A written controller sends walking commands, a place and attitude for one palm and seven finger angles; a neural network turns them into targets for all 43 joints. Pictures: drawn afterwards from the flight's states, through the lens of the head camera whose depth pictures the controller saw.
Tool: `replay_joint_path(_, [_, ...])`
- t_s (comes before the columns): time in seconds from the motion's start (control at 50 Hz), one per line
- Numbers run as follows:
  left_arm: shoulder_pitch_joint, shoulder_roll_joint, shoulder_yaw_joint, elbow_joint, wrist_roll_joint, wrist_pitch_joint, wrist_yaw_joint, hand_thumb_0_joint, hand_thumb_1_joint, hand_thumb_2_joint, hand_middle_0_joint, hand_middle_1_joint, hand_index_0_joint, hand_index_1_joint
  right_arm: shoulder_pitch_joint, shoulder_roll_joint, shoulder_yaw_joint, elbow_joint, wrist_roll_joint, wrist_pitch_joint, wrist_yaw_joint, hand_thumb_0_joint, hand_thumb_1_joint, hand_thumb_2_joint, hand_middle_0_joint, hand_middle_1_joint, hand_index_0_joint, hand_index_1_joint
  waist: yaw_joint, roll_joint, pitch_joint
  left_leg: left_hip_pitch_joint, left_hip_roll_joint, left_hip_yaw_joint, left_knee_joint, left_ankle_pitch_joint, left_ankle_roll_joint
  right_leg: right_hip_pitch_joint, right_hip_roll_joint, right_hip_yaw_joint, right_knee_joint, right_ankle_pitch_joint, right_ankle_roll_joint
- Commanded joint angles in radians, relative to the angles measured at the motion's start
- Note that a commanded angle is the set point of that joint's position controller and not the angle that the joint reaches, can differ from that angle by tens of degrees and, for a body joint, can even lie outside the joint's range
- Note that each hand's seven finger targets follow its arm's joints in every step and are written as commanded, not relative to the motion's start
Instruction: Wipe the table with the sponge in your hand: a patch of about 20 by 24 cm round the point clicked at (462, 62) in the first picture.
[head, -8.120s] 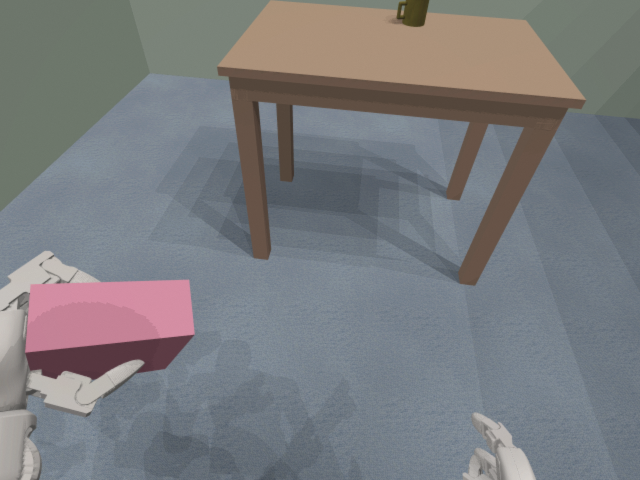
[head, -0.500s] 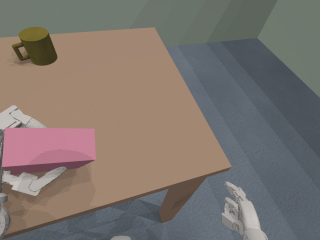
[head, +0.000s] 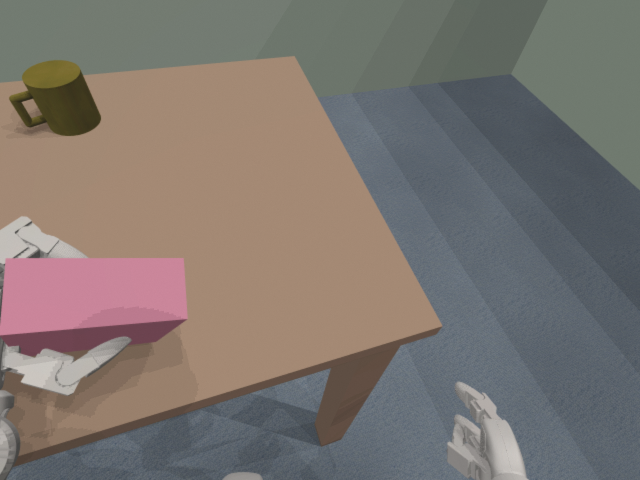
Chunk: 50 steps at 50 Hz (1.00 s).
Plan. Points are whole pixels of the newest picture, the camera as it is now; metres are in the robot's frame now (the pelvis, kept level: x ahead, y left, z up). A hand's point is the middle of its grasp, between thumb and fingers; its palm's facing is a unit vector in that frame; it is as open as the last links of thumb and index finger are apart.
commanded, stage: shuffle to correct the standing spot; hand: left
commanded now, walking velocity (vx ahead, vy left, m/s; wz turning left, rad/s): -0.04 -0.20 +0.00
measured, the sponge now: (122, 307) +0.24 +0.22 +0.14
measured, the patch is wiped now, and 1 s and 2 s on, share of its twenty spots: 0.00 0.00 0.00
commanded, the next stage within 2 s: none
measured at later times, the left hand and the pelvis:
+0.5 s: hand (114, 306) +0.23 +0.21 +0.16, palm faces +0.31 -0.84 -0.44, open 9.7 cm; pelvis +0.01 -0.03 -0.01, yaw +0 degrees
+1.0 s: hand (110, 307) +0.22 +0.21 +0.16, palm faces +0.30 -0.83 -0.47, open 9.7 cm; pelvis +0.00 -0.03 -0.01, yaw +0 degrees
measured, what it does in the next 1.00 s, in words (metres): stands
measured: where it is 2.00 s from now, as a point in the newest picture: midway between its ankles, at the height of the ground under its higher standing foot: outside the picture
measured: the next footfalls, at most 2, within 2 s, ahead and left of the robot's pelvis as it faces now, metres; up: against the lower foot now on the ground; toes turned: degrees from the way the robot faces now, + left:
none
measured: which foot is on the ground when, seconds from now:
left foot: down 0.00-1.00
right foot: down 0.00-1.00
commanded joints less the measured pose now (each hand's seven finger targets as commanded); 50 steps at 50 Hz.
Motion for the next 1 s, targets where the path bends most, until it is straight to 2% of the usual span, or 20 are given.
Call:
replay_joint_path(0.0, [-0.079,0.161,0.104,-0.258,-0.021,-0.070,0.016,0.000,0.100,1.300,-1.200,-1.600,-1.200,-1.600,-0.077,-0.157,-0.072,-0.158,0.006,-0.053,-0.016,0.000,-0.900,-0.900,0.200,0.300,0.200,0.300,-0.014,0.119,-0.179,0.087,0.060,-0.045,-0.103,-0.050,0.041,-0.015,-0.016,0.006,-0.056,0.094,-0.037])
replay_joint_path(0.04, [-0.070,0.167,0.110,-0.261,-0.025,-0.068,0.012,0.000,0.100,1.300,-1.200,-1.600,-1.200,-1.600,-0.067,-0.155,-0.076,-0.157,0.004,-0.051,-0.018,0.000,-0.900,-0.900,0.200,0.300,0.200,0.300,-0.015,0.091,-0.186,0.101,0.055,-0.035,-0.063,0.002,0.036,-0.027,-0.026,0.018,-0.053,0.128,-0.044])
replay_joint_path(0.08, [-0.060,0.156,0.105,-0.259,-0.030,-0.062,0.013,0.000,0.100,1.300,-1.200,-1.600,-1.200,-1.600,-0.072,-0.153,-0.070,-0.151,0.003,-0.045,-0.021,0.000,-0.900,-0.900,0.200,0.300,0.200,0.300,-0.017,0.118,-0.195,0.108,0.056,-0.038,-0.073,0.000,0.038,-0.035,-0.018,0.010,-0.048,0.106,-0.043])
replay_joint_path(0.14, [-0.056,0.180,0.124,-0.274,-0.033,-0.062,0.008,0.000,0.100,1.300,-1.200,-1.600,-1.200,-1.600,-0.065,-0.158,-0.081,-0.157,0.003,-0.045,-0.024,0.000,-0.900,-0.900,0.200,0.300,0.200,0.300,-0.017,0.100,-0.197,0.108,0.061,-0.039,-0.040,0.042,0.037,-0.042,-0.027,0.022,-0.033,0.141,-0.049])
replay_joint_path(0.16, [-0.034,0.192,0.142,-0.272,-0.032,-0.058,0.015,0.000,0.100,1.300,-1.200,-1.600,-1.200,-1.600,-0.079,-0.154,-0.078,-0.152,0.006,-0.044,-0.026,0.000,-0.900,-0.900,0.200,0.300,0.200,0.300,-0.019,0.123,-0.201,0.129,0.063,-0.035,-0.047,0.061,0.040,-0.058,-0.026,0.025,-0.033,0.143,-0.049])
replay_joint_path(0.18, [-0.015,0.167,0.121,-0.257,-0.037,-0.056,0.009,0.000,0.100,1.300,-1.200,-1.600,-1.200,-1.600,-0.064,-0.154,-0.076,-0.152,0.001,-0.038,-0.027,0.000,-0.900,-0.900,0.200,0.300,0.200,0.300,-0.018,0.108,-0.203,0.114,0.068,-0.038,-0.037,0.065,0.043,-0.045,-0.023,0.011,-0.032,0.139,-0.045])
replay_joint_path(0.24, [-0.010,0.186,0.136,-0.258,-0.042,-0.054,0.003,0.000,0.100,1.300,-1.200,-1.600,-1.200,-1.600,-0.058,-0.158,-0.087,-0.158,0.002,-0.034,-0.028,0.000,-0.900,-0.900,0.200,0.300,0.200,0.300,-0.020,0.047,-0.194,0.098,0.050,-0.014,0.027,0.066,0.033,-0.059,-0.050,0.043,-0.041,0.171,-0.061])
replay_joint_path(0.28, [0.007,0.173,0.127,-0.257,-0.046,-0.052,0.006,0.000,0.100,1.300,-1.200,-1.600,-1.200,-1.600,-0.055,-0.158,-0.082,-0.149,0.002,-0.029,-0.030,0.000,-0.900,-0.900,0.200,0.300,0.200,0.300,-0.026,0.047,-0.195,0.112,0.041,-0.013,0.031,0.057,0.033,-0.084,-0.056,0.050,-0.042,0.157,-0.072])
replay_joint_path(0.34, [0.008,0.200,0.151,-0.278,-0.048,-0.055,0.005,0.000,0.100,1.300,-1.200,-1.600,-1.200,-1.600,-0.057,-0.162,-0.089,-0.157,0.002,-0.027,-0.033,0.000,-0.900,-0.900,0.200,0.300,0.200,0.300,-0.024,0.047,-0.201,0.105,0.051,-0.026,0.044,0.122,0.035,-0.071,-0.059,0.045,-0.017,0.198,-0.072])
replay_joint_path(0.4, [0.016,0.203,0.152,-0.302,-0.049,-0.058,0.005,0.000,0.100,1.300,-1.200,-1.600,-1.200,-1.600,-0.061,-0.167,-0.088,-0.160,0.001,-0.026,-0.035,0.000,-0.900,-0.900,0.200,0.300,0.200,0.300,-0.022,0.119,-0.203,0.106,0.082,-0.053,0.005,0.183,0.047,-0.062,-0.034,0.015,0.011,0.189,-0.055])
replay_joint_path(0.46, [0.028,0.209,0.160,-0.303,-0.045,-0.059,0.006,0.000,0.100,1.300,-1.200,-1.600,-1.200,-1.600,-0.070,-0.162,-0.084,-0.160,0.005,-0.030,-0.036,0.000,-0.900,-0.900,0.200,0.300,0.200,0.300,-0.022,0.137,-0.196,0.101,0.090,-0.058,-0.005,0.172,0.050,-0.057,-0.026,0.012,0.012,0.175,-0.051])
replay_joint_path(0.54, [0.016,0.212,0.161,-0.301,-0.048,-0.063,0.000,0.000,0.100,1.300,-1.200,-1.600,-1.200,-1.600,-0.043,-0.167,-0.091,-0.160,-0.001,-0.030,-0.032,0.000,-0.900,-0.900,0.200,0.300,0.200,0.300,-0.022,0.086,-0.206,0.082,0.075,-0.038,0.044,0.124,0.041,-0.045,-0.045,0.024,-0.009,0.190,-0.060])
replay_joint_path(0.56, [0.026,0.202,0.153,-0.301,-0.049,-0.060,0.003,0.000,0.100,1.300,-1.200,-1.600,-1.200,-1.600,-0.051,-0.164,-0.089,-0.157,0.005,-0.033,-0.033,0.000,-0.900,-0.900,0.200,0.300,0.200,0.300,-0.029,0.095,-0.202,0.108,0.064,-0.033,0.044,0.116,0.037,-0.079,-0.050,0.052,-0.006,0.200,-0.075])
replay_joint_path(0.66, [-0.001,0.208,0.155,-0.302,-0.050,-0.060,0.004,0.000,0.100,1.300,-1.200,-1.600,-1.200,-1.600,-0.057,-0.161,-0.082,-0.160,0.000,-0.024,-0.033,0.000,-0.900,-0.900,0.200,0.300,0.200,0.300,-0.032,0.099,-0.177,0.081,0.078,-0.044,0.034,0.028,0.044,-0.120,-0.046,0.062,0.010,0.139,-0.075])
replay_joint_path(0.68, [0.002,0.181,0.132,-0.291,-0.051,-0.059,0.000,0.000,0.100,1.300,-1.200,-1.600,-1.200,-1.600,-0.045,-0.161,-0.080,-0.159,-0.003,-0.020,-0.031,0.000,-0.900,-0.900,0.200,0.300,0.200,0.300,-0.032,0.103,-0.180,0.071,0.083,-0.047,0.031,0.016,0.048,-0.110,-0.038,0.044,0.018,0.119,-0.070])
replay_joint_path(0.7, [-0.013,0.205,0.153,-0.302,-0.050,-0.060,0.001,0.000,0.100,1.300,-1.200,-1.600,-1.200,-1.600,-0.048,-0.166,-0.086,-0.163,-0.004,-0.019,-0.031,0.000,-0.900,-0.900,0.200,0.300,0.200,0.300,-0.029,0.111,-0.178,0.057,0.091,-0.057,0.025,0.019,0.050,-0.100,-0.034,0.041,0.021,0.116,-0.066])
replay_joint_path(0.76, [0.003,0.204,0.153,-0.318,-0.048,-0.058,0.004,0.000,0.100,1.300,-1.200,-1.600,-1.200,-1.600,-0.059,-0.160,-0.083,-0.166,0.003,-0.023,-0.030,0.000,-0.900,-0.900,0.200,0.300,0.200,0.300,-0.032,0.113,-0.192,0.082,0.077,-0.053,0.044,0.056,0.048,-0.103,-0.043,0.051,0.026,0.147,-0.077])
replay_joint_path(0.88, [0.044,0.192,0.156,-0.318,-0.051,-0.063,0.001,0.000,0.100,1.300,-1.200,-1.600,-1.200,-1.600,-0.039,-0.164,-0.078,-0.167,0.000,-0.021,-0.026,0.000,-0.900,-0.900,0.200,0.300,0.200,0.300,-0.029,0.168,-0.207,0.053,0.130,-0.105,-0.011,0.110,0.068,-0.047,-0.006,-0.025,0.060,0.117,-0.047])
replay_joint_path(0.9, [0.030,0.210,0.169,-0.328,-0.049,-0.064,-0.001,0.000,0.100,1.300,-1.200,-1.600,-1.200,-1.600,-0.043,-0.169,-0.083,-0.171,-0.002,-0.023,-0.024,0.000,-0.900,-0.900,0.200,0.300,0.200,0.300,-0.025,0.187,-0.200,0.037,0.137,-0.100,-0.005,0.113,0.068,-0.031,-0.007,-0.029,0.054,0.113,-0.043])
replay_joint_path(0.98, [0.044,0.190,0.149,-0.313,-0.052,-0.061,-0.004,0.000,0.100,1.300,-1.200,-1.600,-1.200,-1.600,-0.022,-0.167,-0.085,-0.163,0.002,-0.020,-0.021,0.000,-0.900,-0.900,0.200,0.300,0.200,0.300,-0.035,0.093,-0.217,0.082,0.096,-0.053,0.071,0.093,0.049,-0.074,-0.033,0.029,0.030,0.180,-0.075])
